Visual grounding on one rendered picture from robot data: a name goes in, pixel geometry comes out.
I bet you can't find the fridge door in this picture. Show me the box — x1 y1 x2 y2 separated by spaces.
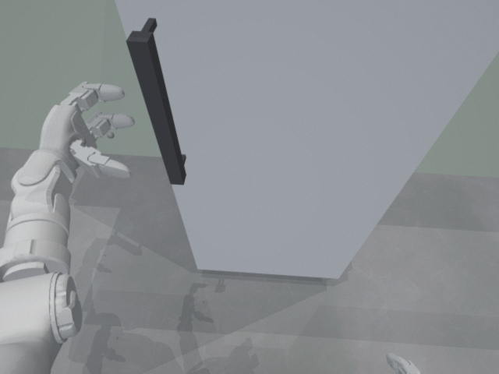
115 0 499 279

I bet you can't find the left robot hand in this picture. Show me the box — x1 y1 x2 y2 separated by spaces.
39 82 135 178

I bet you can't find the handle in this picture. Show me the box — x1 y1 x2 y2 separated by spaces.
126 18 186 185

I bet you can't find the robot left forearm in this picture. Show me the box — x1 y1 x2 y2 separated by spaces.
0 149 77 283

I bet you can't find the right robot hand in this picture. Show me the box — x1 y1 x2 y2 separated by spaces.
386 352 420 374

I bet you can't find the robot left upper arm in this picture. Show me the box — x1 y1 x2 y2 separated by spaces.
0 272 83 374

